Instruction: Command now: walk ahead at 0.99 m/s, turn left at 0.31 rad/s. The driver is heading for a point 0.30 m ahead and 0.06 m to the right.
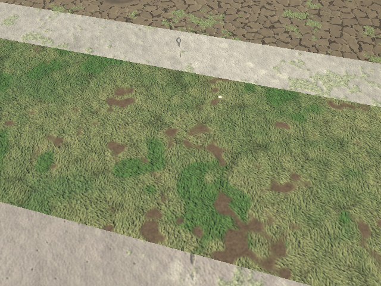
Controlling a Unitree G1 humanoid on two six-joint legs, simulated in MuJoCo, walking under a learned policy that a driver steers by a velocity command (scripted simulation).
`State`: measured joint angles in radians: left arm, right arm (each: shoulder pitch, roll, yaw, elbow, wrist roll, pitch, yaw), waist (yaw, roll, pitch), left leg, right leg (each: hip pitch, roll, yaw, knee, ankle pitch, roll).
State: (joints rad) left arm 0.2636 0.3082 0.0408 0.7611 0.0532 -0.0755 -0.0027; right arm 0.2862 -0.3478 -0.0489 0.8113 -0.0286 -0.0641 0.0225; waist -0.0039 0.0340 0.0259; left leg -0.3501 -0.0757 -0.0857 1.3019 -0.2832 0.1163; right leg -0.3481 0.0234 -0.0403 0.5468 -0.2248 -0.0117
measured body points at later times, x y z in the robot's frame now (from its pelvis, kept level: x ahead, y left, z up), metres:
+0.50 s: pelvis +0.37 +0.01 +0.01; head +0.41 +0.03 +0.46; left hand +0.50 +0.29 -0.11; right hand +0.49 -0.24 -0.11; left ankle +0.44 +0.09 -0.73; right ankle +0.38 -0.15 -0.66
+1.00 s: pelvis +0.47 -0.03 +0.01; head +0.48 -0.02 +0.46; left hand +0.59 +0.23 -0.12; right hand +0.55 -0.29 -0.13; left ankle +0.44 +0.09 -0.73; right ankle +0.50 -0.15 -0.73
